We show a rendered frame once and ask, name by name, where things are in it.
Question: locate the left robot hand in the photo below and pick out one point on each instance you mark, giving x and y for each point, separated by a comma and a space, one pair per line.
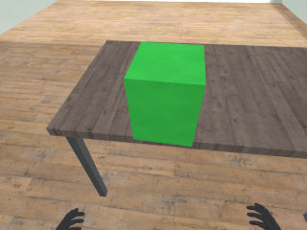
68, 220

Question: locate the table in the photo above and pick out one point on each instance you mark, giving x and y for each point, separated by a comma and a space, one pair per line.
254, 102

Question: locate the carton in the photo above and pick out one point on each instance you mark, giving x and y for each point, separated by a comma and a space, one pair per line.
165, 85

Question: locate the right robot hand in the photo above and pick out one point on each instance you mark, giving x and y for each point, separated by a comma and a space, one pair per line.
268, 223

